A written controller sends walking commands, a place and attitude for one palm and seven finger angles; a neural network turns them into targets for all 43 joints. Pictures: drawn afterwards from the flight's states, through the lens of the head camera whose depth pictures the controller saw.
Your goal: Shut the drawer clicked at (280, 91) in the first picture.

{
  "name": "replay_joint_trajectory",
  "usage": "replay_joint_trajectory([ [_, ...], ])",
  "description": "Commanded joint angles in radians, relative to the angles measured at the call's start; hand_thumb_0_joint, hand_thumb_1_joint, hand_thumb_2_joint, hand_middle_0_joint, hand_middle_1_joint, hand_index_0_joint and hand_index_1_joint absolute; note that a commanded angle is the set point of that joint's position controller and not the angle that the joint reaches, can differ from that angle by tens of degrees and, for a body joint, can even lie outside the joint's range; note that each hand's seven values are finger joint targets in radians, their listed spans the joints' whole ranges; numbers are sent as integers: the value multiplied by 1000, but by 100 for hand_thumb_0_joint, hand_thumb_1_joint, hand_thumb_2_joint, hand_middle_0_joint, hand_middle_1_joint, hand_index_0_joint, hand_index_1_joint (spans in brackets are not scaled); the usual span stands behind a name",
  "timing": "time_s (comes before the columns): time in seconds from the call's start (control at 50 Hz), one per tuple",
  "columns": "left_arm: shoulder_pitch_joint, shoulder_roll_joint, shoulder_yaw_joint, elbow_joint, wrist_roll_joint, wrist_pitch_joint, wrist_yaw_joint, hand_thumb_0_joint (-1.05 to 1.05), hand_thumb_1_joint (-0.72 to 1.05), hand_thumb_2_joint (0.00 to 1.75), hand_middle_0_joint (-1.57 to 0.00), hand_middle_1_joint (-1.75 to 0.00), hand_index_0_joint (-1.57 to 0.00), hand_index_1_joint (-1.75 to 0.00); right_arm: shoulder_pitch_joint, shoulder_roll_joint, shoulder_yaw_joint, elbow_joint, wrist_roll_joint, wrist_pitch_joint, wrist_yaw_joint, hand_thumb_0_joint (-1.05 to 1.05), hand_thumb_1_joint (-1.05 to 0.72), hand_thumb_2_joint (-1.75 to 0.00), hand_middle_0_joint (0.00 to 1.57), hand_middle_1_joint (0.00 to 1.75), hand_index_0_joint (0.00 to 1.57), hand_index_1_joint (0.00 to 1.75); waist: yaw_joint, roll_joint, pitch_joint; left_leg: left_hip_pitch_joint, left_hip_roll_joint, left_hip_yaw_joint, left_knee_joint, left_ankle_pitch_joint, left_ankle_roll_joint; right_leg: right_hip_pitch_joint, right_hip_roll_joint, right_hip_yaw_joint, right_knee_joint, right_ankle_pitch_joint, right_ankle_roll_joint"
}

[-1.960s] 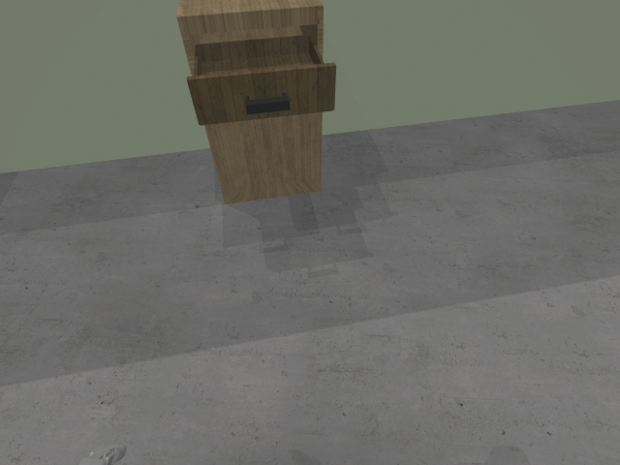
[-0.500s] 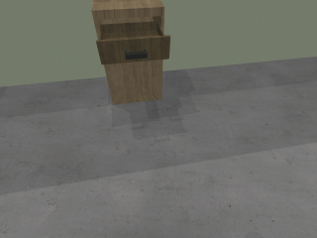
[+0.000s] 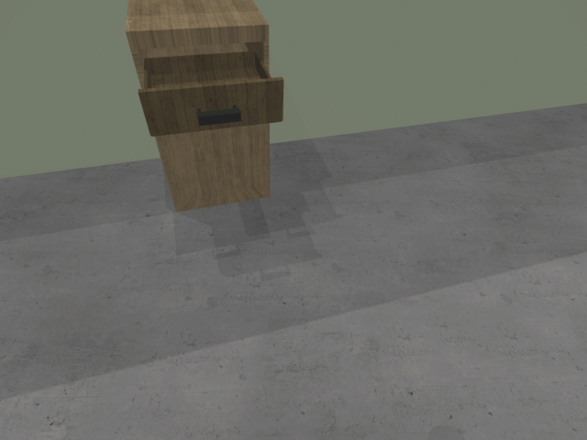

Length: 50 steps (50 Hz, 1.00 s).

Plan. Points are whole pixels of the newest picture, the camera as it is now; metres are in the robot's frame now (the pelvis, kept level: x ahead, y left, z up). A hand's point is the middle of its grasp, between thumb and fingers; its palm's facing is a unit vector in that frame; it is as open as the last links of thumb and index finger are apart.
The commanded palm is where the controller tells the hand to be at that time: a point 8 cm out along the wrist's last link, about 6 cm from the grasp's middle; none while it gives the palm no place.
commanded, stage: walk to a spot facing it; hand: left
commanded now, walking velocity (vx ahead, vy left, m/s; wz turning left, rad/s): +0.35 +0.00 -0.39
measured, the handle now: (218, 113) +0.98 +0.30 -0.08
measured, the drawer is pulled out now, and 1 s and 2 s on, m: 0.30 0.30 0.30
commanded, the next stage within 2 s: turn to face it in 0.98 s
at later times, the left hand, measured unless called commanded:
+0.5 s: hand (236, 396) +0.23 +0.11 -0.16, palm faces -0.10 -0.98 -0.20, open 7.4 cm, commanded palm none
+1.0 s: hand (242, 297) +0.42 +0.13 -0.16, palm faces -0.15 -0.98 -0.16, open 7.4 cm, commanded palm none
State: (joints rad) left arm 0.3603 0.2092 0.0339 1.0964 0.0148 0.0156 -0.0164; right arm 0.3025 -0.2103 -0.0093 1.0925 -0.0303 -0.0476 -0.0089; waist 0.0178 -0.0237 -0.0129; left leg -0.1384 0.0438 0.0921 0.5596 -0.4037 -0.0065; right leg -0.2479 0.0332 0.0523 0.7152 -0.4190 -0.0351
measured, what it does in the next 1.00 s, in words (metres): walks ahead, turning right: right foot, then left foot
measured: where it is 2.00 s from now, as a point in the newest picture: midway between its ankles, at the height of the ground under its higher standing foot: (337, 368)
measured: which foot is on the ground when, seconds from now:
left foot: down 0.00-0.26, up 0.28-0.72, down 0.74-1.00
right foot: up 0.00-0.24, down 0.26-0.74, up 0.76-1.00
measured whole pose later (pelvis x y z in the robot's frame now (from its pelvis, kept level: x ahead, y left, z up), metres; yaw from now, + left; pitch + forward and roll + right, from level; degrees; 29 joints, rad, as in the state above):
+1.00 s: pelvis +0.38 -0.04 +0.02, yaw -15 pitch -1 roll +0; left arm 0.32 0.17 0.09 1.07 0.03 0.00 -0.02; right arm 0.31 -0.16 -0.05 1.06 -0.02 -0.09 -0.03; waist 0.04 -0.04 0.03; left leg -0.12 0.05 0.28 0.39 -0.25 0.03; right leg -0.59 -0.10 -0.04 1.09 -0.20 0.00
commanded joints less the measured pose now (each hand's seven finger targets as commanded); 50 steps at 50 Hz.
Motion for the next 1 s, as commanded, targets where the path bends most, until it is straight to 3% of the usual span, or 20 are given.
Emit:
replay_joint_trajectory([
  [0.0, -235, 76, 30, -166, 10, -50, -7, 0, 90, 90, -20, -30, -20, -30, 223, -147, -45, 11, 4, -36, -29, 0, -90, -90, 20, 30, 20, 30, -87, 124, 207, 219, 380, -333, -326, 429, 219, -552, -113, -30, 377, -52, 5],
  [0.12, -238, -2, 22, -160, 7, -32, -34, 0, 90, 90, -20, -30, -20, -30, 181, -111, -45, 22, -1, -46, -26, 0, -90, -90, 20, 30, 20, 30, -45, 151, 167, 83, 252, -24, -328, 451, 131, -267, -94, -183, 50, 113, -1],
  [0.16, -172, 1, 30, -135, 9, -35, -32, 0, 90, 90, -20, -30, -20, -30, 167, -131, -51, 30, 3, -41, -27, 0, -90, -90, 20, 30, 20, 30, -6, 153, 133, 50, 255, 26, -242, 596, 122, -116, -56, -215, -13, 163, -23],
  [0.2, 17, 44, 49, -73, 16, -45, -23, 0, 90, 90, -20, -30, -20, -30, 146, -136, -53, 29, 12, -36, -24, 0, -90, -90, 20, 30, 20, 30, 87, 112, 41, -4, 207, 102, 30, 733, 86, 143, -4, -251, -113, 220, -48],
  [0.22, 151, 111, 67, -38, 18, -57, -11, 0, 90, 90, -20, -30, -20, -30, 140, -111, -49, 19, 19, -36, -12, 0, -90, -90, 20, 30, 20, 30, 147, 15, -50, -141, 168, 129, 255, 602, 52, 346, -69, -160, -159, 207, -78],
  [0.24, 244, 222, 95, -20, 16, -68, 6, 0, 90, 90, -20, -30, -20, -30, 156, -24, -35, -12, 34, -41, -4, 0, -90, -90, 20, 30, 20, 30, 164, -209, -139, -392, 56, 130, 598, 26, 14, 501, -366, 281, -302, 63, -193],
  [0.26, 242, 265, 97, -15, -7, -64, 11, 0, 90, 90, -20, -30, -20, -30, 84, -28, -37, -47, 33, -39, -4, 0, -90, -90, 20, 30, 20, 30, 147, -212, -133, -496, 36, 25, 786, -164, 26, 446, -469, 526, -461, 2, -256],
  [0.28, 155, 242, 87, -42, -6, -63, 18, 0, 90, 90, -20, -30, -20, -30, 5, -34, -47, -61, 25, -31, 1, 0, -90, -90, 20, 30, 20, 30, 132, -141, -41, -535, 82, -53, 855, -93, 28, 290, -461, 512, -506, -106, -250],
  [0.32, -16, 148, 59, -80, 3, -68, 33, 0, 90, 90, -20, -30, -20, -30, 20, -10, -50, -51, 8, -17, 4, 0, -90, -90, 20, 30, 20, 30, 28, 21, 67, -480, 147, -85, 775, 26, 21, 61, -406, 321, -504, -67, -207],
  [0.38, -58, 100, 40, -81, 13, -80, 33, 0, 90, 90, -20, -30, -20, -30, 109, 21, -47, -21, 0, 17, 9, 0, -90, -90, 20, 30, 20, 30, -41, -38, 68, -369, 145, -38, 609, 87, -8, -82, -317, 108, -531, 78, -155],
  [0.6, 67, 92, 41, -30, 11, -97, 29, 0, 90, 90, -20, -30, -20, -30, -195, 6, -55, -161, 8, -4, 42, 0, -90, -90, 20, 30, 20, 30, 18, -58, 163, -369, 90, 13, 160, 191, -4, 76, -295, 60, -536, 218, -142],
  [0.64, 63, 98, 46, -28, 13, -94, 30, 0, 90, 90, -20, -30, -20, -30, -166, -1, -58, -157, 9, -11, 39, 0, -90, -90, 20, 30, 20, 30, -2, -28, 155, -269, 63, 38, 87, 167, 10, 78, -287, 42, -480, 268, -133],
  [0.68, 54, 78, 45, -28, 6, -92, 28, 0, 90, 90, -20, -30, -20, -30, 1, -35, -66, -104, 0, -24, 21, 0, -90, -90, 20, 30, 20, 30, -80, 35, 85, 19, 28, 54, -35, 184, 33, -2, -205, -36, -227, 442, -95],
  [0.7, 64, 40, 39, -44, 0, -91, 20, 0, 90, 90, -20, -30, -20, -30, 160, -126, -86, -66, -12, -31, 7, 0, -90, -90, 20, 30, 20, 30, -140, 194, -19, 239, 185, -171, -131, 94, 95, -149, -114, -102, 56, 354, -46],
  [0.72, 65, -7, 28, -76, -4, -91, 11, 0, 90, 90, -20, -30, -20, -30, 279, -236, -108, -46, -10, -28, 0, 0, -90, -90, 20, 30, 20, 30, -148, 394, -86, 351, 439, -525, -281, 69, 187, -352, -6, -161, 394, -124, -7],
  [0.74, 20, 34, 38, -84, 7, -89, 18, 0, 90, 90, -20, -30, -20, -30, 236, -195, -95, -46, 0, -20, -7, 0, -90, -90, 20, 30, 20, 30, -137, 254, -71, 263, 461, -556, -343, -81, 207, -396, -41, -60, 536, -131, -25],
  [0.78, -35, 10, 42, -75, 11, -78, 4, 0, 90, 90, -20, -30, -20, -30, 85, -93, -71, -85, 4, -28, -9, 0, -90, -90, 20, 30, 20, 30, -76, 132, 86, 50, 396, -383, -393, -107, 171, -443, -125, -36, 598, 53, -18],
  [0.82, 26, -23, 42, -41, 17, -56, -4, 0, 90, 90, -20, -30, -20, -30, 23, -26, -52, -84, 7, -45, -14, 0, -90, -90, 20, 30, 20, 30, -9, 120, 98, -50, 318, -176, -389, 102, 119, -359, -147, -37, 539, 157, 0],
  [0.86, 54, -39, 44, -35, 19, -33, -3, 0, 90, 90, -20, -30, -20, -30, 30, -19, -55, -81, 9, -55, -17, 0, -90, -90, 20, 30, 20, 30, 10, 118, 67, -47, 299, -55, -384, 260, 130, -344, -155, -51, 489, 182, 19],
  [0.98, -87, -33, 49, -104, 20, -10, -22, 0, 90, 90, -20, -30, -20, -30, 90, -64, -61, -62, 12, -52, -18, 0, -90, -90, 20, 30, 20, 30, -8, 126, 102, 50, 291, 82, -377, 411, 140, -420, -169, -118, 246, 276, 55],
])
